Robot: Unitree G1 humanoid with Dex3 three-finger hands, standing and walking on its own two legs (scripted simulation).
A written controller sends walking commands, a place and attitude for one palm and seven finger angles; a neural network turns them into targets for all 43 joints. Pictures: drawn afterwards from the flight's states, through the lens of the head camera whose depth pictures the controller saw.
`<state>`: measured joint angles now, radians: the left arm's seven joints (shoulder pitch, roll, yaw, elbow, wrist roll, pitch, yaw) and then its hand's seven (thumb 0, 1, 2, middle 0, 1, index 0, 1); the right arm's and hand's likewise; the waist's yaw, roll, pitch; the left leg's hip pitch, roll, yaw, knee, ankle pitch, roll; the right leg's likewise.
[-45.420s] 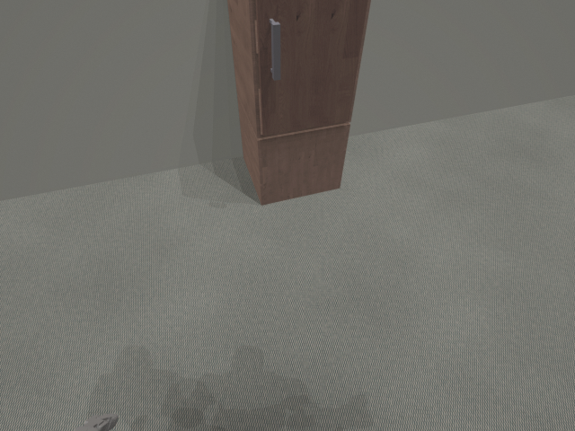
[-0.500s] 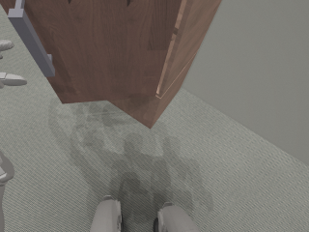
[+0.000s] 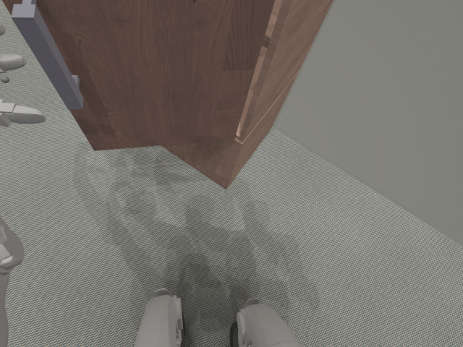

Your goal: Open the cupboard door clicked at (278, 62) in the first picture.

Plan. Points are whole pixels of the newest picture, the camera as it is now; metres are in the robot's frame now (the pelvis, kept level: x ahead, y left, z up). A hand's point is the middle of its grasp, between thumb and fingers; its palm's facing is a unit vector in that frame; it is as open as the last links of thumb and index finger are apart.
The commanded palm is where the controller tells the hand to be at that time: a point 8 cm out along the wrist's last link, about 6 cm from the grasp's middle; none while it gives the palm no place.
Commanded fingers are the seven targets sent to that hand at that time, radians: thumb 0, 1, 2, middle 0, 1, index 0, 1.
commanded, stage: slide the fingers in behind the handle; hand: left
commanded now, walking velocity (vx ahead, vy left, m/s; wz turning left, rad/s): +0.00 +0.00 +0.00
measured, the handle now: (55, 55) +0.56 +0.25 +0.09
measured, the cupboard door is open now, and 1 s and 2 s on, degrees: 44 44 44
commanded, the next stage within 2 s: close the thumb around the handle in 1.62 s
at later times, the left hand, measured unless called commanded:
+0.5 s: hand (32, 80) +0.50 +0.27 +0.09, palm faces +0.14 -0.99 +0.01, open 14.0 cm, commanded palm +0.48 +0.30 +0.09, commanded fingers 0.00 -0.50 0.30 -0.30 -1.20 -0.30 -1.20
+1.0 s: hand (58, 80) +0.51 +0.24 +0.08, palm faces +0.13 -0.99 +0.02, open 14.0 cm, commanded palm +0.49 +0.27 +0.09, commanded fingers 0.00 -0.50 0.30 -0.30 -1.20 -0.30 -1.20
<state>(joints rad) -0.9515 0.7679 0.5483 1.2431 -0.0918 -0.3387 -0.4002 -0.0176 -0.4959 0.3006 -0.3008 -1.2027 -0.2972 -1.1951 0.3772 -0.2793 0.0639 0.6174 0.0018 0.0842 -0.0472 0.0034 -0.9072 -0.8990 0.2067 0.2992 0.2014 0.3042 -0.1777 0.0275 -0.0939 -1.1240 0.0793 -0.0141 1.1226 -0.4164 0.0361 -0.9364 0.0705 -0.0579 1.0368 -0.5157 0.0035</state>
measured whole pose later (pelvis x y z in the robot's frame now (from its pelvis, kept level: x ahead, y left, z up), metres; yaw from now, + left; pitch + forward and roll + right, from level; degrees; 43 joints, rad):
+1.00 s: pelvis +0.00 -0.01 +0.00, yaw +0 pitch +22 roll -5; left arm -0.93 0.62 0.48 1.22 -0.09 -0.35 -0.26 -0.02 -0.50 0.30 -0.30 -1.20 -0.30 -1.20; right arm 0.39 -0.27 0.04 0.63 0.00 0.07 -0.02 0.00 -0.91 -0.90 0.21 0.30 0.20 0.30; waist -0.18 0.04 -0.11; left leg -1.09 0.08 -0.01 1.11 -0.42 0.02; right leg -0.91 0.07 -0.05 1.05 -0.53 -0.01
